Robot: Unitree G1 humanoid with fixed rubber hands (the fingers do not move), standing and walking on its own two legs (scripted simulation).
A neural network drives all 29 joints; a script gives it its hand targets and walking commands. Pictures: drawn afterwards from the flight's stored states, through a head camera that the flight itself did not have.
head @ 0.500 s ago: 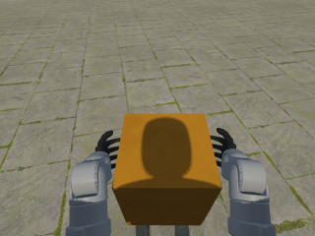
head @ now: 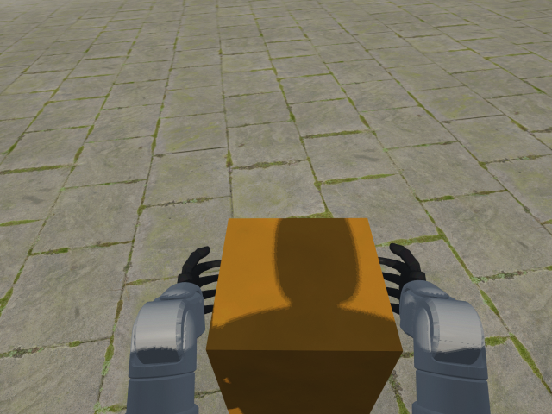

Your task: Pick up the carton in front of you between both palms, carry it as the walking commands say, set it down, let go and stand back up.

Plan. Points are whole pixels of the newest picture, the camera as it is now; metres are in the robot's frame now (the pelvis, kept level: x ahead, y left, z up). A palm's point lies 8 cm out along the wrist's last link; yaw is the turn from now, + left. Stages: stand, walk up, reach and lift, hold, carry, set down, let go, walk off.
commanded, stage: carry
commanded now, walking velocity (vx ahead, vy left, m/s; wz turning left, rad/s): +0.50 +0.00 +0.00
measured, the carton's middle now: (297, 321) +0.27 +0.00 -0.01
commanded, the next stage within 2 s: none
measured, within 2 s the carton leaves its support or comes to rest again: neither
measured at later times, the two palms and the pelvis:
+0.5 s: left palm (205, 157) +0.58 +0.17 +0.09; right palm (354, 157) +0.56 -0.12 +0.09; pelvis +0.31 +0.05 +0.01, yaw -4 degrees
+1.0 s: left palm (239, 91) +0.88 +0.13 +0.08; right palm (348, 88) +0.90 -0.16 +0.08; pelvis +0.63 -0.02 +0.02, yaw +0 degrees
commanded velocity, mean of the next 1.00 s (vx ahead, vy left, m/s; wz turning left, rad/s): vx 0.46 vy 0.00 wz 0.00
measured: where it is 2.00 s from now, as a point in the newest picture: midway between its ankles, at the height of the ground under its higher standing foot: (291, 283)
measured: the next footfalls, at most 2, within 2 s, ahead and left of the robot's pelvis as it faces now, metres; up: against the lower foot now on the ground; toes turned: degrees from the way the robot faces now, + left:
left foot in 0.32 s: +0.36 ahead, +0.13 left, +0.00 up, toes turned +10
right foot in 0.76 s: +0.66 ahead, -0.10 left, +0.00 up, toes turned -13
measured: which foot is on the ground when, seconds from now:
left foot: up 0.00-0.30, down 0.32-0.80, up 0.82-1.00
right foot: down 0.00-0.32, up 0.34-0.74, down 0.76-1.00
